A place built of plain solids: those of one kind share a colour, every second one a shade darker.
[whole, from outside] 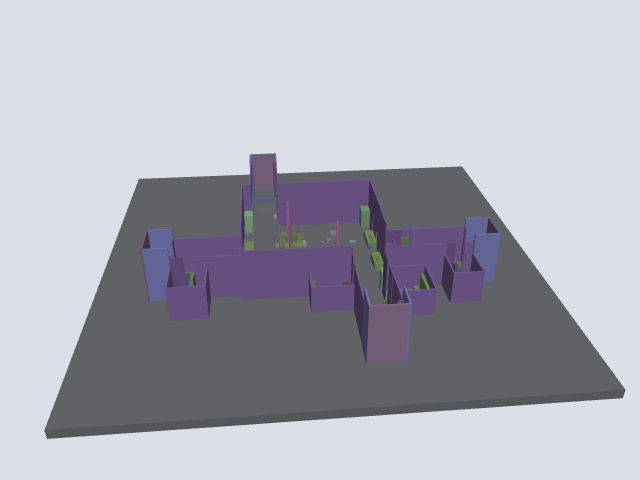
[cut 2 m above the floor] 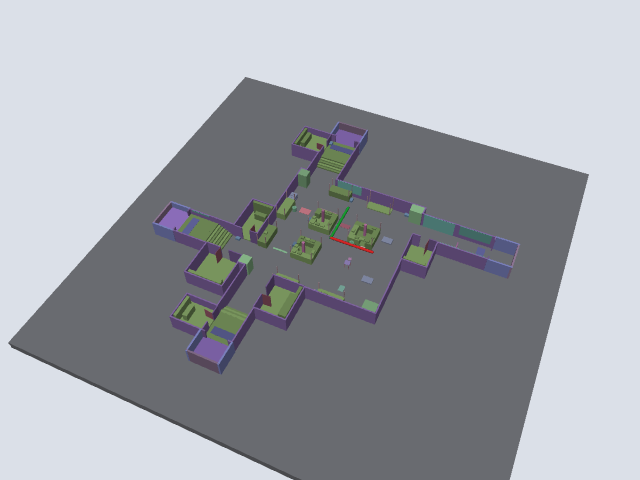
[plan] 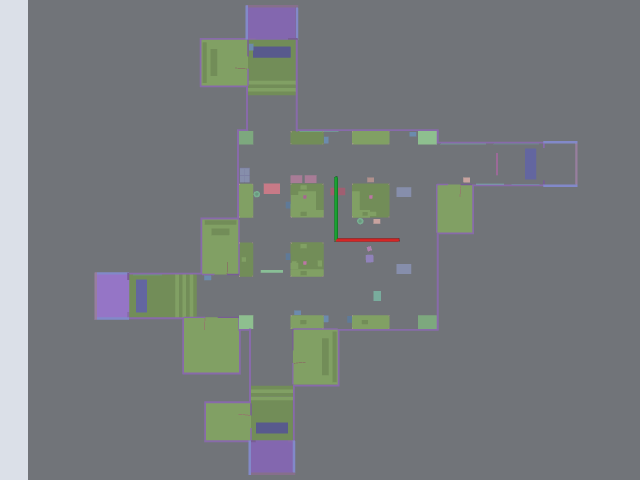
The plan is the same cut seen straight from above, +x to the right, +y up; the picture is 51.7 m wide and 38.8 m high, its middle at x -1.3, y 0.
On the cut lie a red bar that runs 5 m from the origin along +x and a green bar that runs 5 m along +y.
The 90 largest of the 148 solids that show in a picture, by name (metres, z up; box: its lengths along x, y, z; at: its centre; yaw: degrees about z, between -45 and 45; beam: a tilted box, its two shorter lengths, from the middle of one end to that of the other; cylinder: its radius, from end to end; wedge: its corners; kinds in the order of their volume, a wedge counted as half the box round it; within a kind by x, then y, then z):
{
 "piece_1": {"box": [3.44, 3.46, 1.23], "at": [-15.01, -4.52, 0.57]},
 "piece_2": {"box": [0.29, 3.48, 1.23], "at": [-13.14, -4.52, 0.57]},
 "piece_3": {"box": [0.29, 3.48, 1.06], "at": [-12.85, -4.52, 0.48]},
 "piece_4": {"box": [0.35, 3.29, 2.05], "at": [-10.62, 14.34, 2.0]},
 "piece_5": {"box": [0.35, 2.6, 2.05], "at": [-10.26, -14.69, 1.77]},
 "piece_6": {"box": [4.04, 0.35, 2.05], "at": [-10.07, -10.46, 1.1]},
 "piece_7": {"box": [2.94, 0.55, 0.95], "at": [-10.07, -9.71, 0.56]},
 "piece_8": {"box": [4.43, 4.46, 0.18], "at": [-10.07, -8.48, 0.04]},
 "piece_9": {"box": [0.55, 2.19, 0.95], "at": [-9.87, 14.34, 1.45]},
 "piece_10": {"box": [2.96, 4.46, 0.18], "at": [-9.33, -0.56, 0.04]},
 "piece_11": {"box": [2.56, 0.35, 2.05], "at": [-9.33, 1.42, 1.1]},
 "piece_12": {"box": [3.75, 3.69, 1.08], "at": [-9.0, 14.34, 0.49]},
 "piece_13": {"box": [3.63, 3.0, 0.84], "at": [-8.7, -14.69, 0.37]},
 "piece_14": {"box": [1.16, 2.78, 0.95], "at": [-7.28, -1.58, 0.42]},
 "piece_15": {"box": [1.16, 2.75, 0.95], "at": [-7.28, 3.18, 0.42]},
 "piece_16": {"box": [3.39, 3.24, 0.71], "at": [-5.19, -14.57, 0.31]},
 "piece_17": {"box": [3.89, 0.29, 0.95], "at": [-5.19, 13.01, 0.42]},
 "piece_18": {"box": [3.87, 3.03, 0.95], "at": [-5.19, 14.67, 0.42]},
 "piece_19": {"box": [2.68, 1.11, 0.95], "at": [-2.34, -6.63, 0.42]},
 "piece_20": {"box": [2.68, 0.62, 0.95], "at": [-2.34, -2.66, 0.42]},
 "piece_21": {"box": [2.64, 2.74, 0.17], "at": [-2.34, -1.58, 0.04]},
 "piece_22": {"box": [2.68, 0.62, 0.95], "at": [-2.34, -0.5, 0.42]},
 "piece_23": {"box": [2.68, 0.62, 0.95], "at": [-2.34, 2.12, 0.42]},
 "piece_24": {"box": [2.64, 2.71, 0.17], "at": [-2.34, 3.18, 0.04]},
 "piece_25": {"box": [2.68, 0.62, 0.95], "at": [-2.34, 4.25, 0.42]},
 "piece_26": {"box": [2.68, 1.08, 0.95], "at": [-2.34, 8.26, 0.42]},
 "piece_27": {"box": [3.63, 4.5, 0.18], "at": [-1.68, -9.44, 0.04]},
 "piece_28": {"box": [0.62, 1.54, 0.95], "at": [-1.31, -1.58, 0.42]},
 "piece_29": {"box": [0.55, 3.0, 0.95], "at": [-0.87, -9.44, 0.56]},
 "piece_30": {"box": [0.35, 4.1, 2.05], "at": [-0.12, -9.44, 1.1]},
 "piece_31": {"box": [3.03, 1.11, 0.95], "at": [2.81, -6.63, 0.42]},
 "piece_32": {"box": [2.99, 2.71, 0.17], "at": [2.81, 3.18, 0.04]},
 "piece_33": {"box": [3.03, 0.62, 0.95], "at": [2.81, 4.25, 0.42]},
 "piece_34": {"box": [2.46, 0.35, 2.05], "at": [9.57, 0.86, 1.1]},
 "piece_35": {"box": [2.86, 3.87, 0.18], "at": [9.57, 2.55, 0.04]},
 "wall_1": {"box": [4.59, 0.15, 5.2], "at": [-14.58, -6.33, 2.55]},
 "wall_2": {"box": [6.06, 0.15, 5.2], "at": [-13.84, -2.72, 2.55]},
 "wall_3": {"box": [0.15, 4.58, 3.18], "at": [-12.37, -8.57, 1.54]},
 "wall_4": {"box": [1.72, 0.12, 5.2], "at": [-11.43, -6.25, 2.55]},
 "wall_5": {"box": [0.15, 3.99, 4.08], "at": [-10.95, 14.34, 1.99]},
 "wall_6": {"box": [0.15, 4.58, 3.18], "at": [-10.89, -0.47, 1.54]},
 "wall_7": {"box": [0.15, 3.3, 3.84], "at": [-10.59, -14.69, 1.87]},
 "wall_8": {"box": [4.74, 0.15, 3.18], "at": [-10.07, -10.79, 1.54]},
 "wall_9": {"box": [3.08, 0.15, 3.18], "at": [-9.42, 1.74, 1.54]},
 "wall_10": {"box": [3.87, 0.15, 4.08], "at": [-9.09, 12.42, 1.99]},
 "wall_11": {"box": [3.9, 0.15, 4.08], "at": [-9.07, 16.26, 1.99]},
 "wall_12": {"box": [3.75, 0.15, 3.84], "at": [-8.79, -13.12, 1.87]},
 "wall_13": {"box": [3.78, 0.15, 3.84], "at": [-8.77, -16.27, 1.87]},
 "wall_14": {"box": [1.72, 0.12, 5.2], "at": [-8.71, -6.25, 2.55]},
 "wall_15": {"box": [0.15, 7.29, 6.1], "at": [-7.93, 5.31, 3.0]},
 "wall_16": {"box": [0.12, 4.46, 6.1], "at": [-7.86, -0.56, 3.0]},
 "wall_17": {"box": [0.15, 3.67, 3.18], "at": [-7.78, -9.03, 1.54]},
 "wall_18": {"box": [1.01, 0.15, 6.1], "at": [-7.39, -7.26, 3.0]},
 "wall_19": {"box": [0.15, 3.73, 5.2], "at": [-7.2, 10.63, 2.55]},
 "wall_20": {"box": [0.15, 6.04, 5.2], "at": [-6.96, -10.17, 2.55]},
 "wall_21": {"box": [0.12, 1.75, 5.2], "at": [-3.49, -10.82, 2.55]},
 "wall_22": {"box": [0.12, 1.75, 5.2], "at": [-3.49, -8.07, 2.55]},
 "wall_23": {"box": [0.15, 4.65, 5.2], "at": [-3.42, -14.02, 2.55]},
 "wall_24": {"box": [0.15, 7.57, 5.2], "at": [-3.18, 12.55, 2.55]},
 "wall_25": {"box": [3.63, 0.12, 6.1], "at": [-1.68, -7.19, 3.0]},
 "wall_26": {"box": [3.75, 0.15, 3.18], "at": [-1.59, -11.77, 1.54]},
 "wall_27": {"box": [0.15, 4.62, 3.18], "at": [0.21, -9.53, 1.54]},
 "wall_28": {"box": [11.54, 0.15, 6.1], "at": [2.52, 8.88, 3.0]},
 "wall_29": {"box": [8.16, 0.15, 6.1], "at": [4.21, -7.26, 3.0]},
 "wall_30": {"box": [0.12, 3.87, 6.1], "at": [8.14, 2.55, 3.0]},
 "wall_31": {"box": [0.15, 7.95, 6.1], "at": [8.22, -3.37, 3.0]},
 "wall_32": {"box": [0.15, 1.16, 6.1], "at": [8.22, 8.38, 3.0]},
 "wall_33": {"box": [2.98, 0.15, 3.18], "at": [9.66, 0.54, 1.54]},
 "wall_34": {"box": [0.15, 3.99, 3.18], "at": [11.08, 2.46, 1.54]},
 "wall_35": {"box": [8.77, 0.15, 5.2], "at": [12.49, 7.87, 2.55]},
 "wall_36": {"box": [5.87, 0.15, 5.2], "at": [13.94, 4.41, 2.55]},
 "wing_1": {"box": [2.78, 0.2, 6.73], "at": [-18.14, -6.35, 3.32]},
 "wing_2": {"box": [2.78, 0.2, 6.73], "at": [-18.14, -2.7, 3.32]},
 "wing_3": {"box": [0.2, 2.78, 6.45], "at": [-7.23, 17.6, 3.17]},
 "wing_4": {"box": [0.2, 2.78, 6.21], "at": [-6.98, -17.6, 3.06]},
 "wing_5": {"box": [0.2, 2.78, 6.21], "at": [-3.39, -17.6, 3.06]},
 "wing_6": {"box": [0.2, 2.78, 6.45], "at": [-3.15, 17.6, 3.17]},
 "wing_7": {"box": [2.78, 0.2, 5.55], "at": [18.13, 4.38, 2.73]},
 "wing_8": {"box": [2.78, 0.2, 5.55], "at": [18.13, 7.9, 2.73]},
 "street_1": {"box": [2.6, 3.46, 1.23], "at": [-18.03, -4.52, 0.57]},
 "street_2": {"box": [3.39, 2.6, 0.71], "at": [-5.19, -17.49, 0.31]},
 "street_3": {"box": [3.87, 2.6, 0.95], "at": [-5.19, 17.49, 0.42]},
 "opp_1": {"box": [0.2, 3.86, 6.73], "at": [-19.43, -4.52, 3.32]},
 "opp_2": {"box": [3.79, 0.2, 6.21], "at": [-5.19, -18.89, 3.06]},
 "opp_3": {"box": [4.27, 0.2, 6.45], "at": [-5.19, 18.89, 3.17]},
 "opp_4": {"box": [0.2, 3.71, 5.55], "at": [19.42, 6.14, 2.73]},
 "store_1": {"box": [1.16, 1.11, 2.45], "at": [-7.28, -6.63, 1.18]},
 "store_2": {"box": [1.16, 1.08, 2.45], "at": [-7.28, 8.26, 1.18]},
 "store_3": {"box": [1.51, 1.11, 2.45], "at": [7.38, -6.63, 1.18]},
 "store_4": {"box": [1.51, 1.08, 2.45], "at": [7.38, 8.26, 1.18]}
}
